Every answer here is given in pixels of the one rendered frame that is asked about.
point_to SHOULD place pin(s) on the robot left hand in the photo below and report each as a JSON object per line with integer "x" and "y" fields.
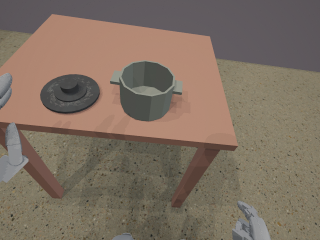
{"x": 11, "y": 164}

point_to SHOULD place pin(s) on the lid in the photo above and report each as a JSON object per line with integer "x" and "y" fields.
{"x": 54, "y": 99}

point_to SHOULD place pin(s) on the knob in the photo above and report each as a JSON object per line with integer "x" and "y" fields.
{"x": 68, "y": 85}

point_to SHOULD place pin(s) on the pot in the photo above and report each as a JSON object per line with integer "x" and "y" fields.
{"x": 146, "y": 89}

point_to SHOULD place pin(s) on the table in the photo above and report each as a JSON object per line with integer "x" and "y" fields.
{"x": 65, "y": 45}

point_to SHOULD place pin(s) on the robot right hand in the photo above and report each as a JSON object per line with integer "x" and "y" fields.
{"x": 256, "y": 229}

